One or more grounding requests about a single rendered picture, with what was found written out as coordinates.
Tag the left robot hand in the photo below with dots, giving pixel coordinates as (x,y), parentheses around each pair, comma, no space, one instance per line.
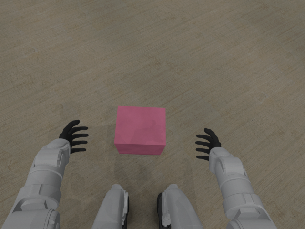
(68,135)

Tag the left robot upper arm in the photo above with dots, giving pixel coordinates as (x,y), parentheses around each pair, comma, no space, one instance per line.
(34,219)

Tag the robot right forearm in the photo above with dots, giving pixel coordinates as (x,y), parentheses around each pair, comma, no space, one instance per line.
(239,199)

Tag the robot left forearm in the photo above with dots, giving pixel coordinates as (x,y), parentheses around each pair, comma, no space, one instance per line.
(42,187)

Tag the robot left thigh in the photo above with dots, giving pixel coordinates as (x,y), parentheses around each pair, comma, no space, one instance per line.
(113,207)

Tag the robot right shin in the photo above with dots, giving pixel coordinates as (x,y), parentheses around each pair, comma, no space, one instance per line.
(166,218)

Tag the carton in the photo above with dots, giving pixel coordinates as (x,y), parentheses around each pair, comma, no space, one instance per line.
(140,130)

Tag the right robot hand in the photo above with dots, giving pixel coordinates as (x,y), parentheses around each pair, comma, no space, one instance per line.
(213,142)

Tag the right robot upper arm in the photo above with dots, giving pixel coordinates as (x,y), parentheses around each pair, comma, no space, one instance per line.
(250,224)

